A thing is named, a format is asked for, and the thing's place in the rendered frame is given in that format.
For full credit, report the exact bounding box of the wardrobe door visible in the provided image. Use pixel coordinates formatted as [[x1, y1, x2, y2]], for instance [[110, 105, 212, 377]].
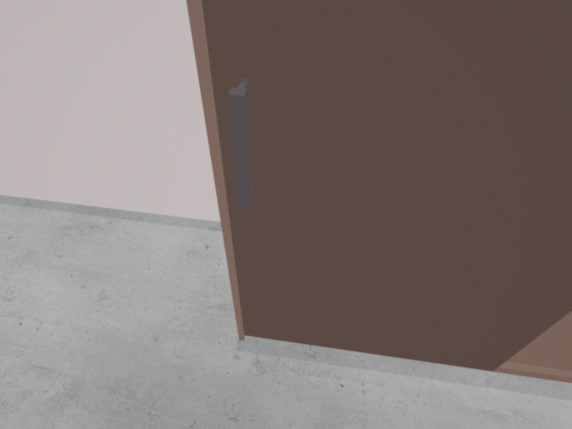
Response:
[[202, 0, 572, 371], [506, 311, 572, 371]]

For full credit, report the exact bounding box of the handle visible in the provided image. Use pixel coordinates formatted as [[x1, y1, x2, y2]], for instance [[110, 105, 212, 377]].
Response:
[[228, 78, 254, 211]]

